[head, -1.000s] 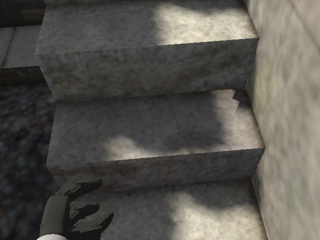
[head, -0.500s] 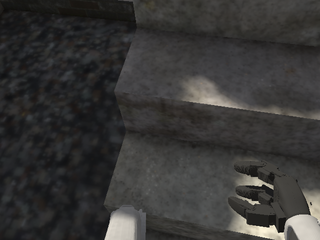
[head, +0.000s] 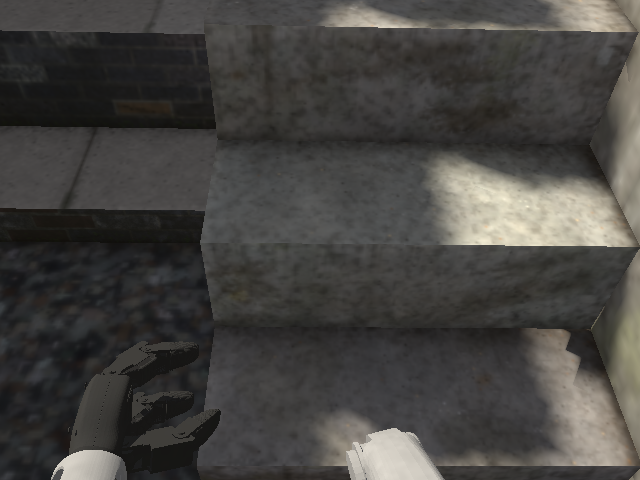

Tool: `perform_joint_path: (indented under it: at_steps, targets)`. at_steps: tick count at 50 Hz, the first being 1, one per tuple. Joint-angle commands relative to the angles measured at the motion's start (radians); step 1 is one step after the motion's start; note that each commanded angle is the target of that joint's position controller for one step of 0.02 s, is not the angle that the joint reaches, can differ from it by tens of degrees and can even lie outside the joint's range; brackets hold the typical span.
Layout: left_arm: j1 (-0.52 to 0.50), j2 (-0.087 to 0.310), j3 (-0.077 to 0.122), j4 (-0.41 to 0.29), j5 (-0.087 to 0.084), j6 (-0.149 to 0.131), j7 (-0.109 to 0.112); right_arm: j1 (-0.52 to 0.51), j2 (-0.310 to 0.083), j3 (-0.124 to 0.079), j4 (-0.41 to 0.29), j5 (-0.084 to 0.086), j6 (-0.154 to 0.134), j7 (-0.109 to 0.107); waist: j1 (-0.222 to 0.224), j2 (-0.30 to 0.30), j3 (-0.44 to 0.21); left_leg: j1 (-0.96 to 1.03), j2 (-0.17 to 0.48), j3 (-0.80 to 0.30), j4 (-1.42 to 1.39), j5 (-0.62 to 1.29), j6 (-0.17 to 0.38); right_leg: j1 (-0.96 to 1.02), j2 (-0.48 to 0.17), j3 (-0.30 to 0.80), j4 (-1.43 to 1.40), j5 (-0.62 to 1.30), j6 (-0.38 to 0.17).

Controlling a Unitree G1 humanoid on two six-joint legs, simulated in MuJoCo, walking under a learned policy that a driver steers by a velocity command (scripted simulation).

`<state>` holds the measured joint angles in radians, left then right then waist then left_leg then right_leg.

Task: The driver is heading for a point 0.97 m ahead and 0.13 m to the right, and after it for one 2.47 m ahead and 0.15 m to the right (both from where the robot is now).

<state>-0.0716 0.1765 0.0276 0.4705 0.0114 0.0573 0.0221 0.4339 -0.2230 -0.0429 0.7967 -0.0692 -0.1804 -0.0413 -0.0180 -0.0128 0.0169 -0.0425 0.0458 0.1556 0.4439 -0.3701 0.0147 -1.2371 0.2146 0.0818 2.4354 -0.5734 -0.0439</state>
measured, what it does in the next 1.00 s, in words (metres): climbs: right foot 0.20 m higher, then left foot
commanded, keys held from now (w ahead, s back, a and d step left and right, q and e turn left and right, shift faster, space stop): shift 0.84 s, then w+shift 0.16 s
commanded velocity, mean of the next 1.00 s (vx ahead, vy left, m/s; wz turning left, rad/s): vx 0.16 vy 0.00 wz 0.00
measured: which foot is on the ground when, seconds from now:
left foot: down 0.00-0.20, up 0.22-0.56, down 0.58-0.82, up 0.84-1.00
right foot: up 0.00-0.18, down 0.20-0.64, up 0.66-0.78, down 0.80-1.00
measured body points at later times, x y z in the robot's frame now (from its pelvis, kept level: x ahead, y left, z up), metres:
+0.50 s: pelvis +0.15 -0.09 +0.12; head +0.17 -0.10 +0.57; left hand +0.27 +0.13 +0.00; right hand +0.30 -0.28 -0.01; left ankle +0.18 +0.04 -0.45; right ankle +0.16 -0.13 -0.53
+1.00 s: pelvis +0.23 -0.14 +0.20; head +0.24 -0.15 +0.65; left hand +0.32 +0.10 +0.08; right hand +0.31 -0.39 +0.07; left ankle +0.15 -0.02 -0.35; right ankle +0.17 -0.23 -0.53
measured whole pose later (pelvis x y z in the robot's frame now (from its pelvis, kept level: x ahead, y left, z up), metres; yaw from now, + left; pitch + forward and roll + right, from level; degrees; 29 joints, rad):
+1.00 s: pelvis +0.23 -0.14 +0.20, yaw +0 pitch +3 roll +1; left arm 0.28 0.16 0.02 0.77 0.02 -0.03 0.10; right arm 0.29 -0.22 -0.08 0.77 -0.05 0.01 0.04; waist 0.00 0.01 -0.05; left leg -0.66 -0.15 -0.05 1.62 -0.46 0.01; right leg -0.24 0.05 0.03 0.57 -0.39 -0.07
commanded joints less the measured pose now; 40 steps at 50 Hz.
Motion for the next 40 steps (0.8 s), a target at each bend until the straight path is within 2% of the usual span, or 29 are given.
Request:
perform_joint_path:
  at_steps: [1,3,4,6,7,9,10,11,12,13,14,16,17,18,20,23,24,26,28,30,31,32,33,34,36,37,38,39,40]
  targets:
    - [-0.101,0.027,0.003,-0.107,0.003,0.031,-0.015,0.178,-0.159,-0.039,0.022,0.002,-0.005,-0.009,-0.003,0.044,0.010,0.302,0.268,-0.172,-0.169,0.874,0.145,-0.248,-0.014,-0.067,-0.027,-0.028,0.003]
    - [-0.052,0.061,0.006,-0.105,-0.019,0.036,-0.032,0.162,-0.156,-0.036,0.012,0.013,-0.009,0.000,0.026,0.097,-0.011,0.299,0.261,-0.111,-0.175,0.892,0.129,-0.172,-0.057,-0.097,-0.175,0.013,0.007]
    - [-0.102,0.040,0.000,-0.122,-0.033,0.048,-0.028,0.168,-0.148,-0.035,0.029,0.018,0.000,0.002,0.017,0.149,0.009,0.246,0.240,-0.098,-0.228,0.945,0.133,-0.125,-0.045,-0.151,-0.253,-0.028,-0.005]
    - [-0.034,0.090,0.002,-0.137,-0.024,0.050,-0.032,0.084,-0.161,-0.033,-0.001,0.003,0.025,0.016,0.061,0.244,-0.004,0.196,0.226,-0.020,-0.281,1.111,0.111,0.076,-0.094,-0.167,-0.482,-0.027,-0.015]
    - [0.095,0.087,-0.014,-0.113,-0.042,0.060,-0.035,-0.052,-0.190,-0.027,-0.031,0.044,0.032,0.020,0.171,0.243,-0.064,0.050,0.184,0.066,-0.254,1.383,0.090,0.431,-0.129,-0.209,-0.925,-0.052,-0.078]
    - [0.277,0.111,0.025,-0.044,-0.048,0.065,-0.005,-0.096,-0.296,-0.063,-0.032,0.078,0.030,0.032,0.255,0.354,-0.205,0.058,0.265,-0.063,-0.027,1.989,0.125,0.784,-0.082,-0.225,-1.106,-0.123,-0.114]
    - [0.337,0.102,0.029,0.034,-0.053,0.019,0.014,-0.141,-0.263,-0.053,-0.042,0.127,0.073,0.042,0.224,0.335,-0.234,0.104,0.216,-0.040,0.209,1.991,0.126,0.837,-0.024,-0.207,-1.291,-0.176,-0.132]
    - [0.435,0.138,0.048,0.139,-0.023,0.017,0.034,-0.080,-0.213,-0.048,-0.039,0.138,0.078,0.051,0.235,0.204,-0.202,-0.108,0.049,-0.061,0.597,1.424,0.072,0.892,-0.144,0.129,-1.478,-0.139,-0.214]
    - [0.389,0.193,0.042,0.188,0.012,0.024,0.052,-0.103,-0.072,-0.017,-0.084,0.102,0.091,0.084,0.135,-0.128,-0.168,-0.363,-0.201,-0.133,0.934,0.226,0.008,0.829,-0.309,0.566,-1.720,0.034,-0.303]
    - [0.276,0.189,0.040,0.192,0.006,0.017,0.057,-0.118,0.020,-0.002,-0.112,0.063,0.096,0.092,0.038,-0.098,-0.134,-0.474,-0.211,-0.334,1.237,0.177,-0.022,0.754,-0.323,0.667,-1.817,0.148,-0.291]
    - [0.197,0.149,0.029,0.204,-0.018,0.013,0.061,-0.096,0.046,0.012,-0.112,0.038,0.104,0.090,-0.017,-0.046,-0.091,-0.536,-0.184,-0.323,1.311,0.208,-0.020,0.676,-0.333,0.578,-1.767,0.112,-0.292]
    - [0.108,0.029,-0.016,0.219,-0.010,-0.020,0.064,-0.062,0.057,0.024,-0.075,0.020,0.114,0.070,-0.071,0.054,-0.028,-0.580,-0.145,-0.350,1.239,0.196,-0.010,0.597,-0.366,0.398,-1.668,0.324,-0.244]
    - [0.081,0.030,-0.016,0.209,0.018,-0.022,0.077,0.030,0.006,0.008,-0.036,0.003,0.144,0.057,-0.087,0.026,-0.029,-0.522,-0.204,-0.286,1.416,0.220,-0.043,0.507,-0.321,0.278,-1.582,0.342,-0.215]
    - [0.062,0.016,-0.022,0.223,0.025,-0.035,0.082,0.043,-0.009,0.004,-0.033,0.003,0.169,0.041,-0.099,0.006,-0.004,-0.550,-0.213,-0.279,1.487,0.213,-0.057,0.446,-0.332,0.233,-1.595,0.339,-0.221]
    - [0.118,0.002,-0.026,0.233,0.012,-0.056,0.092,-0.062,-0.026,0.004,-0.095,-0.010,0.201,0.011,-0.067,0.025,0.050,-0.613,-0.179,-0.351,1.438,0.134,-0.063,0.475,-0.372,0.223,-1.642,0.457,-0.210]
    - [0.185,0.001,-0.033,0.223,0.022,-0.050,0.106,-0.112,-0.029,0.009,-0.121,0.007,0.233,-0.005,-0.023,-0.023,0.015,-0.669,-0.190,-0.314,1.280,0.068,-0.089,0.647,-0.364,0.178,-1.599,0.640,-0.221]
    - [0.246,0.011,-0.037,0.205,0.043,-0.033,0.112,-0.157,-0.015,0.023,-0.145,0.048,0.240,-0.002,0.003,-0.096,0.040,-0.709,-0.162,-0.262,0.877,-0.301,-0.099,0.769,-0.400,0.191,-1.736,0.705,-0.216]
    - [0.290,0.057,-0.012,0.175,0.065,0.005,0.133,-0.210,-0.022,0.016,-0.100,0.056,0.252,0.002,0.084,-0.137,-0.025,-0.547,-0.126,-0.146,0.585,-0.309,-0.092,0.877,-0.393,0.208,-1.784,0.719,-0.153]
    - [0.300,0.085,0.006,0.154,0.047,0.007,0.133,-0.200,-0.036,-0.006,-0.084,0.067,0.235,0.017,0.107,-0.205,-0.087,-0.338,-0.102,-0.076,0.457,-0.113,-0.028,0.861,-0.409,0.207,-1.811,0.835,-0.115]
    - [0.298,0.067,0.002,0.178,0.005,-0.010,0.102,-0.153,0.012,-0.008,-0.049,0.058,0.209,0.024,0.044,-0.102,-0.080,-0.180,-0.126,-0.049,0.168,0.073,0.038,0.859,-0.361,0.132,-1.734,0.844,-0.078]
    - [0.189,0.056,-0.002,0.143,-0.006,-0.002,0.086,-0.093,0.015,-0.009,-0.026,0.043,0.193,0.022,-0.051,0.043,-0.047,-0.202,-0.081,-0.177,0.114,0.227,0.101,0.830,-0.284,0.028,-1.654,0.706,-0.015]
    - [0.172,0.049,0.008,0.120,-0.015,0.014,0.077,-0.096,-0.006,-0.010,-0.043,0.023,0.180,0.013,-0.042,0.172,-0.063,-0.277,0.082,-0.453,0.001,0.299,0.210,0.855,-0.156,-0.043,-1.426,0.407,0.053]
    - [0.189,0.065,0.026,0.129,-0.014,0.031,0.076,-0.141,0.021,0.007,-0.075,0.002,0.169,0.000,-0.025,0.157,-0.105,-0.333,0.206,-0.669,-0.093,0.217,0.289,0.865,-0.141,0.078,-1.204,0.052,0.062]
    - [0.207,0.066,0.033,0.115,-0.010,0.038,0.076,-0.231,0.002,0.012,-0.120,-0.003,0.147,-0.009,0.016,0.049,-0.072,-0.402,0.231,-0.701,-0.095,0.159,0.301,0.857,-0.159,0.176,-1.111,0.039,0.077]
    - [0.247,0.081,0.038,0.107,0.018,0.028,0.070,-0.282,-0.029,0.016,-0.132,0.031,0.125,-0.016,0.071,-0.014,-0.048,-0.340,0.195,-0.629,-0.093,0.023,0.262,0.760,-0.206,0.166,-1.212,0.021,0.083]
    - [0.229,0.079,0.031,0.108,0.022,0.017,0.077,-0.213,-0.021,0.010,-0.105,0.044,0.123,-0.020,0.046,-0.006,-0.028,-0.222,0.161,-0.550,-0.094,-0.003,0.240,0.688,-0.220,0.089,-1.424,-0.070,0.076]
    - [0.255,0.077,0.016,0.138,0.004,0.001,0.073,-0.173,-0.020,0.012,-0.073,0.046,0.146,-0.016,0.041,0.042,-0.034,-0.126,0.092,-0.444,-0.075,0.024,0.211,0.685,-0.230,0.019,-1.694,-0.154,0.055]
    - [0.274,0.000,-0.009,0.180,-0.011,-0.010,0.070,-0.161,-0.019,0.009,-0.051,0.042,0.168,-0.014,0.024,0.048,-0.029,-0.138,0.039,-0.361,-0.061,0.135,0.169,0.838,-0.220,-0.048,-1.992,-0.037,0.043]
    - [0.297,-0.008,-0.012,0.216,-0.024,-0.020,0.078,-0.118,-0.071,-0.023,-0.025,0.053,0.184,-0.003,0.004,0.055,0.008,-0.179,-0.050,-0.259,0.059,0.182,0.141,0.955,-0.200,-0.096,-2.193,0.319,0.025]
Keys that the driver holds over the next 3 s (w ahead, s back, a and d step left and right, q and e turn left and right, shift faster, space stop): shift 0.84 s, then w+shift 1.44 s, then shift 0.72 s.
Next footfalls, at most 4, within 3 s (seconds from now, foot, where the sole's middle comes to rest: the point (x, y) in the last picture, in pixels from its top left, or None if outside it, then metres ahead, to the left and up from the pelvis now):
0.20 right None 0.20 -0.14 -0.57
0.58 left None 0.29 0.00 -0.57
0.80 right None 0.20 -0.23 -0.57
1.30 left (296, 393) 0.51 0.05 -0.36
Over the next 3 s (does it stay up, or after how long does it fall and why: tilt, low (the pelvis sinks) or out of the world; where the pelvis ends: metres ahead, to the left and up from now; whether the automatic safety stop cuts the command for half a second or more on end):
stays up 0.98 -0.14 0.83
